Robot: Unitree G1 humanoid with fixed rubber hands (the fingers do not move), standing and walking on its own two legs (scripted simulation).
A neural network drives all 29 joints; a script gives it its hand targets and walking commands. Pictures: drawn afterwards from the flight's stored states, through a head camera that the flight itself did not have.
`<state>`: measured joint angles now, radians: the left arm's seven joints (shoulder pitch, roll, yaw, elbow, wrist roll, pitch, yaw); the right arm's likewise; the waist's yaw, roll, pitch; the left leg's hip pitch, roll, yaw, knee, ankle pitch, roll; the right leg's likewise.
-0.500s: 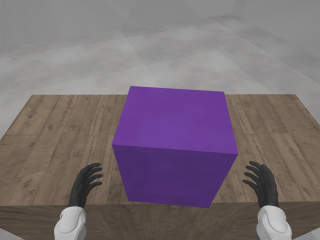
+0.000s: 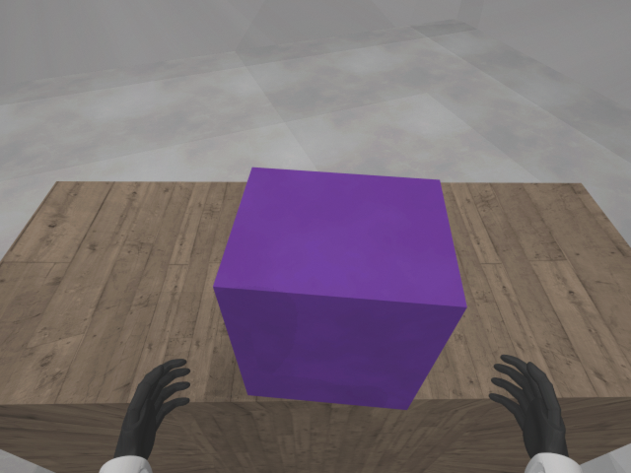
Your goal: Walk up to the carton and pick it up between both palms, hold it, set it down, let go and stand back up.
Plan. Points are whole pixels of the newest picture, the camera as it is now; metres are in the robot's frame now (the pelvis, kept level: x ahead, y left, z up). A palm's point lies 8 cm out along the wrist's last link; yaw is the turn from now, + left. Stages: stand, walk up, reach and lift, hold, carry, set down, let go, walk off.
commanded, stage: set down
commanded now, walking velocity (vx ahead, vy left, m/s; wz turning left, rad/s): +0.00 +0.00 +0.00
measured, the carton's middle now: (335, 297) +0.37 -0.02 +0.01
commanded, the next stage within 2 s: let go in 1.92 s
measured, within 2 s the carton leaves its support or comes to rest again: neither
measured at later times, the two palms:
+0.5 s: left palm (140, 451) +0.19 +0.23 -0.04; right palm (533, 436) +0.17 -0.25 -0.02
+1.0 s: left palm (141, 464) +0.19 +0.23 -0.06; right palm (527, 454) +0.16 -0.25 -0.05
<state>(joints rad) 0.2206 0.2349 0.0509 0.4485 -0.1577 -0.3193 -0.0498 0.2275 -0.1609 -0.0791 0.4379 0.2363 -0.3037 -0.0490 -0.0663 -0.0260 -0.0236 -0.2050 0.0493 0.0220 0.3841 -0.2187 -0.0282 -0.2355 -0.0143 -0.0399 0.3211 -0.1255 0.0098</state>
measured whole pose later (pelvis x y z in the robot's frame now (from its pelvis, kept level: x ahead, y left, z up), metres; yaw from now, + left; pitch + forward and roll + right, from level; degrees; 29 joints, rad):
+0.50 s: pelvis +0.01 +0.00 +0.00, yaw +0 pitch +2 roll -1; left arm 0.26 0.23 0.05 0.45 -0.16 -0.27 -0.05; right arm 0.23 -0.16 -0.08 0.45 0.18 -0.32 -0.03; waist -0.07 -0.01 0.01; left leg -0.19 0.05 0.02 0.37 -0.22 -0.03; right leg -0.23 -0.01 -0.04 0.32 -0.14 0.01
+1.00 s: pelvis +0.01 +0.00 +0.00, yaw +0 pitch +2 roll -1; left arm 0.24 0.23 0.05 0.49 -0.16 -0.12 -0.04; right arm 0.23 -0.16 -0.08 0.51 0.09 -0.26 -0.01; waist -0.07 0.00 0.02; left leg -0.19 0.05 0.02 0.36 -0.22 -0.03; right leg -0.23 -0.01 -0.04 0.32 -0.14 0.01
